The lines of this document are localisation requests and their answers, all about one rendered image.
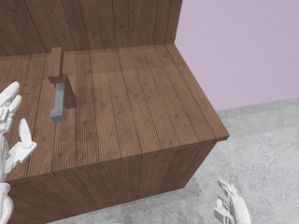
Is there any robot right hand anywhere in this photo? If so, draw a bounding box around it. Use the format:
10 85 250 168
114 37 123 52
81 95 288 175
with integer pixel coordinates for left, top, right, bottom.
214 178 251 224

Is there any left robot forearm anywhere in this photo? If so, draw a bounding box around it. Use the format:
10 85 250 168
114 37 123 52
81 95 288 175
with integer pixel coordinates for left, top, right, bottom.
0 182 14 224

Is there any robot left hand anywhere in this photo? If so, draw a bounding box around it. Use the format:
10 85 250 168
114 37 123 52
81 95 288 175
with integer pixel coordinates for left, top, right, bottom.
0 81 36 183

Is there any counter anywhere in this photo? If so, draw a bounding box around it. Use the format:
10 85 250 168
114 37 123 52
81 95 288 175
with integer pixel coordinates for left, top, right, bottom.
0 0 230 224

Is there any tap lever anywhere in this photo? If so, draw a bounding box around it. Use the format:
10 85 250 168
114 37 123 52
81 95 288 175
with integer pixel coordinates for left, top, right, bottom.
50 83 66 123

